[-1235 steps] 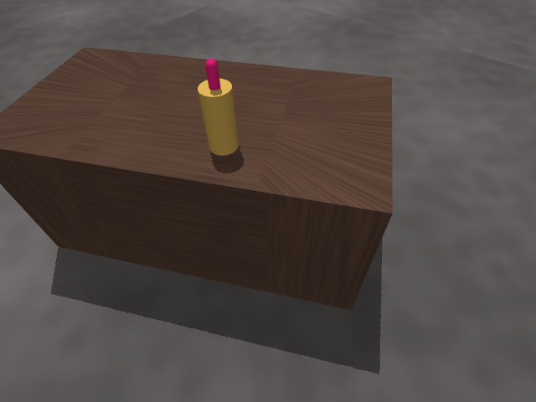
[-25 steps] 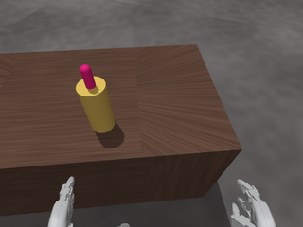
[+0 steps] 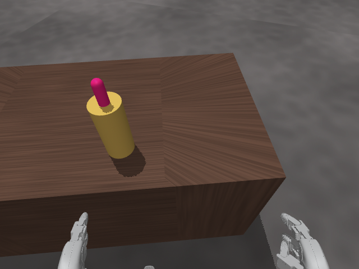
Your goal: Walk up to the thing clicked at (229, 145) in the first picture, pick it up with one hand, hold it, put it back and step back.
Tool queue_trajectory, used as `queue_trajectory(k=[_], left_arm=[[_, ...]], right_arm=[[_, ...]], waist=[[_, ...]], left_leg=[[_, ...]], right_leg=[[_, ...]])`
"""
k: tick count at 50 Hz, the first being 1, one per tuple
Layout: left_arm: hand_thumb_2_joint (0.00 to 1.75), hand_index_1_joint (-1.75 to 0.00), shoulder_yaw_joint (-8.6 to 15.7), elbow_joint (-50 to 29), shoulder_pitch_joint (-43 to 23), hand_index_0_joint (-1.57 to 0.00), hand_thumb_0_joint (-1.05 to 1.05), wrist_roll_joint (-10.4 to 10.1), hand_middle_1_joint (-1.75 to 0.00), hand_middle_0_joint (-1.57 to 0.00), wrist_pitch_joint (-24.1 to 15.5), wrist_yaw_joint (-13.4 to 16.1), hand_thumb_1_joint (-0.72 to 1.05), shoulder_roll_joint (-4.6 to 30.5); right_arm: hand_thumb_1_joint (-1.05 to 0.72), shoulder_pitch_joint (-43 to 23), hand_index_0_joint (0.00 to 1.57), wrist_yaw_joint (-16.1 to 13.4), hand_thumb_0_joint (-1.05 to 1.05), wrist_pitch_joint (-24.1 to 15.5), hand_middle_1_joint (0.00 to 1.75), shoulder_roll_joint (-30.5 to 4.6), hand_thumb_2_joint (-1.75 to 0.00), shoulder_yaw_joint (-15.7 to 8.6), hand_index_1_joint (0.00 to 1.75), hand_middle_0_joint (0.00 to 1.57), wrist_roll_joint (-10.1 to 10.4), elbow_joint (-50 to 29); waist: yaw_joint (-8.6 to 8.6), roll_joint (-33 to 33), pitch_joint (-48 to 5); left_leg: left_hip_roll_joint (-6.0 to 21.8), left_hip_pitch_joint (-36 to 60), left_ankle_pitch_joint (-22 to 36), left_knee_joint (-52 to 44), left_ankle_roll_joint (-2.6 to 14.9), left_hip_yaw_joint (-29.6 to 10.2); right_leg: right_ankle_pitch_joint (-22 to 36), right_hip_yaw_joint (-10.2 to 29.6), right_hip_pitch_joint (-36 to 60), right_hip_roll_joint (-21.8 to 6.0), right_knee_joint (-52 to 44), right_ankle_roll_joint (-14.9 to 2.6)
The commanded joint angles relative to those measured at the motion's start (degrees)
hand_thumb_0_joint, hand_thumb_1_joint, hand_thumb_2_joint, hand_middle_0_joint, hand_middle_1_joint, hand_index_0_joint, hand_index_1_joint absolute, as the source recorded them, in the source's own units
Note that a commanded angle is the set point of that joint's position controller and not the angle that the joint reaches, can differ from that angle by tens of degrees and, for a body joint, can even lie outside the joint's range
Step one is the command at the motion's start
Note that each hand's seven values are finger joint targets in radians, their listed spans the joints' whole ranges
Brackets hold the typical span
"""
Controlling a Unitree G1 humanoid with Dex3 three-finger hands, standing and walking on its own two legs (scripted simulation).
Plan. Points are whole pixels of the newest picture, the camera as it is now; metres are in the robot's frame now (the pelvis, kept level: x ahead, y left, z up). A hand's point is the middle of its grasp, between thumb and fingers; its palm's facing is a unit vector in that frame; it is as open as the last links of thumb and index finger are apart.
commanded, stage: home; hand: left
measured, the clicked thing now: (110, 118) +0.50 +0.21 +0.02
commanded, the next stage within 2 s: stand in 1.76 s
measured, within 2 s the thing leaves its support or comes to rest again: neither
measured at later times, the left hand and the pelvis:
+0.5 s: hand (102, 263) +0.17 +0.18 -0.04, palm faces +0.12 -0.96 -0.24, open 17.5 cm; pelvis -0.01 +0.00 +0.00, yaw +0 degrees
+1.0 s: hand (101, 264) +0.17 +0.18 -0.04, palm faces +0.13 -0.96 -0.25, open 17.4 cm; pelvis -0.01 +0.00 +0.00, yaw +0 degrees
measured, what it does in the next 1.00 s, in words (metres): stands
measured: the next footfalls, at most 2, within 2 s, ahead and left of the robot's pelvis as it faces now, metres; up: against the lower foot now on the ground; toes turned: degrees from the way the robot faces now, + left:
none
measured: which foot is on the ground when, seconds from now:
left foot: down 0.00-1.00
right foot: down 0.00-1.00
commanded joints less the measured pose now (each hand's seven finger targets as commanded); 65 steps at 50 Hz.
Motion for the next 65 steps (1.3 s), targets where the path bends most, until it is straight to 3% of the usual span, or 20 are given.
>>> queue_trajectory(k=[1,4,6,13,17,20,23,27,30,33,36,37,42,46,51,58,59,60,62,65], left_arm=[[0.05,-0.05,3.5,-10.7,-0.2,-0.05,0.00,0.1,-0.05,-0.05,-3.8,0.6,-0.56,6.2],[0.04,-0.05,2.9,-8.7,0.8,-0.05,0.00,0.1,-0.05,-0.05,-3.8,0.5,-0.57,4.8],[0.05,-0.05,3.7,-11.0,-1.0,-0.05,0.00,0.2,-0.05,-0.05,-4.2,0.6,-0.56,6.3],[0.06,-0.05,3.4,-9.4,-0.9,-0.05,0.00,0.3,-0.05,-0.05,-4.4,0.6,-0.55,5.8],[0.06,-0.05,3.4,-10.2,-1.1,-0.05,0.00,0.4,-0.05,-0.05,-4.6,1.0,-0.55,5.8],[0.05,-0.05,2.6,-9.3,-1.1,-0.05,0.00,0.3,-0.05,-0.05,-4.5,1.1,-0.56,5.1],[0.06,-0.05,3.7,-11.1,-1.5,-0.05,0.00,0.3,-0.05,-0.05,-4.9,1.2,-0.54,6.7],[0.06,-0.05,1.7,-8.1,0.6,-0.05,0.00,0.3,-0.05,-0.05,-4.6,1.0,-0.55,4.0],[0.06,-0.06,3.0,-11.5,-1.5,-0.05,0.00,0.2,-0.06,-0.05,-5.0,1.1,-0.54,6.4],[0.06,-0.06,2.7,-8.5,0.0,-0.05,0.00,0.3,-0.05,-0.05,-4.9,1.2,-0.54,5.0],[0.07,-0.06,3.5,-12.1,-3.3,-0.05,0.00,0.3,-0.06,-0.05,-5.4,1.5,-0.52,6.9],[0.06,-0.05,2.5,-9.2,-1.4,-0.05,0.00,0.4,-0.05,-0.05,-5.1,1.4,-0.55,5.3],[0.07,-0.06,3.4,-11.2,-1.8,-0.05,0.00,0.2,-0.06,-0.05,-5.3,1.5,-0.53,6.5],[0.06,-0.06,2.0,-7.9,0.5,-0.05,0.00,0.4,-0.06,-0.05,-4.9,1.5,-0.54,4.1],[0.06,-0.05,3.0,-10.1,-1.3,-0.05,0.00,0.4,-0.05,-0.05,-5.2,1.6,-0.55,6.3],[0.04,-0.05,2.7,-8.9,-0.1,-0.05,0.00,0.4,-0.05,-0.05,-5.1,1.5,-0.57,5.1],[0.05,-0.05,3.0,-10.5,-1.4,-0.05,0.00,0.5,-0.05,-0.05,-5.3,1.5,-0.56,5.8],[0.05,-0.05,5.8,-13.9,-0.1,-0.05,0.00,0.8,-0.05,-0.05,-5.1,2.7,-0.56,8.6],[0.05,-0.05,1.8,-9.5,2.8,-0.05,0.00,0.6,-0.05,-0.05,-3.7,2.8,-0.56,4.2],[0.06,-0.05,2.0,-10.4,0.1,-0.05,0.00,0.7,-0.05,-0.05,-3.4,3.6,-0.55,5.3]], right_arm=[[-0.90,-1.6,0.20,-0.5,0.00,-2.9,0.30,-5.6,-0.90,-3.3,0.30,0.20,-0.2,-11.2],[-0.90,-1.5,0.20,-0.6,0.00,-2.8,0.30,-5.9,-0.90,-3.8,0.30,0.20,-0.3,-12.8],[-0.90,-0.2,0.20,-0.6,0.00,-2.3,0.30,-5.3,-0.90,-3.1,0.30,0.20,-0.2,-11.6],[-0.90,-0.4,0.20,-0.6,0.00,-1.9,0.30,-5.4,-0.90,-3.3,0.30,0.20,-0.2,-12.0],[-0.90,-0.8,0.20,-0.5,0.00,-1.7,0.30,-5.3,-0.90,-3.2,0.30,0.20,-0.2,-11.7],[-0.90,-0.8,0.20,-0.6,0.00,-1.8,0.30,-5.7,-0.90,-3.6,0.30,0.20,-0.3,-11.9],[-0.90,-0.8,0.20,-0.7,0.00,-1.8,0.30,-5.8,-0.90,-3.7,0.30,0.20,-0.2,-11.5],[-0.90,-1.1,0.20,-0.6,0.00,-2.0,0.30,-5.7,-0.90,-3.6,0.30,0.20,-0.2,-12.4],[-0.90,-1.6,0.20,-0.5,0.00,-1.5,0.30,-5.3,-0.90,-3.0,0.30,0.20,0.0,-11.9],[-0.90,-2.2,0.20,-0.5,0.00,-1.7,0.30,-5.4,-0.90,-3.2,0.30,0.20,-0.1,-13.1],[-0.90,-1.2,0.20,-0.7,0.00,-1.3,0.30,-5.7,-0.90,-3.5,0.30,0.20,-0.1,-11.9],[-0.90,-1.6,0.20,-0.5,0.00,-1.3,0.30,-5.1,-0.90,-2.9,0.30,0.20,-0.2,-12.3],[-0.90,-0.4,0.20,-0.7,0.00,-1.5,0.30,-5.8,-0.90,-3.6,0.30,0.20,-0.2,-11.7],[-0.90,-1.3,0.20,-0.6,0.00,-1.5,0.30,-5.5,-0.90,-3.4,0.30,0.20,-0.4,-12.7],[-0.90,-1.0,0.20,-0.6,0.00,-1.2,0.30,-5.7,-0.90,-3.5,0.30,0.20,-0.1,-11.6],[-0.90,-0.7,0.20,-0.4,0.00,-0.8,0.30,-5.7,-0.90,-3.6,0.30,0.20,-0.2,-12.7],[-0.90,0.0,0.20,-0.4,0.00,-0.7,0.30,-5.2,-0.90,-3.0,0.30,0.20,-0.2,-12.0],[-0.90,-5.9,0.20,-1.1,0.00,-1.0,0.30,-8.4,-0.90,-3.8,0.30,0.20,0.3,2.8],[-0.90,-6.9,0.20,-1.5,0.00,-2.6,0.30,-7.4,-0.90,-2.7,0.30,0.20,0.4,0.9],[-0.90,-8.3,0.20,-1.9,0.00,-3.7,0.30,-7.3,-0.90,-2.8,0.30,0.20,0.4,4.8]], waist=[[0.07,-0.1,-5.5],[-0.41,-2.2,-5.9],[-0.28,-1.0,-5.7],[-0.56,-1.1,-6.4],[0.11,0.9,-5.4],[-0.47,0.4,-5.0],[-0.09,0.1,-5.0],[-0.40,-1.7,-4.6],[0.51,-0.2,-4.5],[0.19,-1.5,-4.4],[0.07,1.5,-4.9],[-0.03,0.3,-4.0],[-0.07,0.7,-6.0],[-0.13,-1.3,-5.4],[-0.07,-0.6,-4.8],[0.09,0.2,-6.9],[0.25,0.5,-7.1],[0.26,0.8,-7.5],[-0.74,-0.1,-3.9],[-1.00,1.5,-3.2]], left_leg=[[-1.6,7.5,11.2,-7.9,1.92,3.0],[-1.5,7.5,11.4,-7.6,2.05,2.9],[-1.7,7.3,11.3,-7.5,2.05,3.2],[-1.8,7.5,12.2,-6.9,2.08,3.4],[-1.4,7.9,11.1,-8.6,1.62,2.9],[-1.4,7.7,10.0,-8.6,1.71,2.8],[-1.5,7.7,9.8,-8.4,1.78,2.9],[-1.5,7.2,9.3,-8.2,1.97,3.1],[-1.7,6.7,8.6,-8.7,1.81,3.1],[-1.6,6.1,7.4,-8.7,1.94,2.9],[-1.6,6.9,6.2,-9.4,1.73,3.1],[-1.4,6.5,5.9,-9.6,1.67,2.7],[-1.7,7.7,9.1,-8.3,1.84,3.2],[-1.5,7.2,9.3,-8.3,1.87,3.1],[-1.4,7.4,10.6,-8.2,1.79,2.9],[-1.3,8.5,13.4,-8.1,1.60,2.8],[-1.3,8.5,13.8,-8.0,1.57,2.8],[-1.1,9.6,13.5,-7.6,1.49,1.2],[-1.2,8.9,10.8,-8.3,1.73,1.7],[-1.0,8.2,9.6,-8.4,1.75,1.7]], right_leg=[[14.5,-2.0,1.4,0.8,-9.9,-0.69],[15.0,-2.2,1.9,0.8,-10.0,-0.39],[15.2,-2.0,1.3,0.7,-10.0,-0.41],[16.5,-1.7,1.9,0.4,-9.8,-0.19],[13.8,-2.4,1.0,1.1,-9.1,-0.90],[12.9,-2.4,0.6,1.1,-9.5,-0.78],[12.7,-2.2,0.6,1.0,-9.6,-0.80],[12.4,-2.1,0.4,1.0,-9.9,-0.70],[11.2,-2.2,0.0,1.0,-9.9,-0.89],[10.1,-2.2,0.5,1.0,-10.3,-0.74],[9.0,-2.1,-0.5,1.1,-9.9,-1.04],[8.4,-2.5,-0.7,1.3,-9.8,-1.00],[12.2,-1.9,0.8,1.0,-9.9,-0.74],[12.3,-2.2,0.6,1.2,-9.7,-0.68],[13.5,-2.3,0.7,1.1,-9.5,-0.69],[15.9,-2.4,1.8,1.3,-8.7,-0.90],[16.3,-2.4,1.7,1.2,-8.4,-0.88],[16.3,-3.0,3.0,2.3,-8.9,-0.99],[14.0,-2.8,1.9,2.1,-10.6,-0.89],[13.0,-2.7,1.1,1.8,-10.6,-1.00]])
